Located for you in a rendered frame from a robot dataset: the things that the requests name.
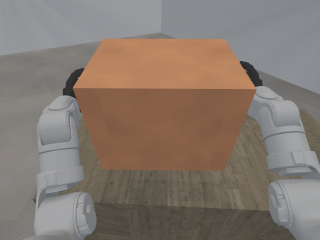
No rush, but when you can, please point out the robot right forearm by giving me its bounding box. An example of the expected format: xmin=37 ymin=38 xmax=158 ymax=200
xmin=247 ymin=86 xmax=320 ymax=180

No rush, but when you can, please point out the carton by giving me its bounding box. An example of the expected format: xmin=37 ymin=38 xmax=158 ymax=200
xmin=73 ymin=38 xmax=257 ymax=171

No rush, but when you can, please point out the pedestal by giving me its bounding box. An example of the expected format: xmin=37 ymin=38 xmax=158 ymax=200
xmin=32 ymin=109 xmax=320 ymax=240

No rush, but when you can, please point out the robot left hand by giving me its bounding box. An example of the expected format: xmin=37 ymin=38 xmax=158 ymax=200
xmin=63 ymin=68 xmax=84 ymax=112

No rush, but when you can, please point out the left robot upper arm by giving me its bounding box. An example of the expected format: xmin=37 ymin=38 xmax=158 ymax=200
xmin=22 ymin=191 xmax=97 ymax=240

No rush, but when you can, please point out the robot left forearm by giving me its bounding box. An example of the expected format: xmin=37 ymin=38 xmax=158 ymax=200
xmin=34 ymin=95 xmax=85 ymax=236

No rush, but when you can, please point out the robot right hand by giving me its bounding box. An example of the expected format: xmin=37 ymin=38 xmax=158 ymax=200
xmin=240 ymin=61 xmax=263 ymax=87

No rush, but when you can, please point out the right robot upper arm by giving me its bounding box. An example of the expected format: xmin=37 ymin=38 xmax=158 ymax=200
xmin=268 ymin=178 xmax=320 ymax=240

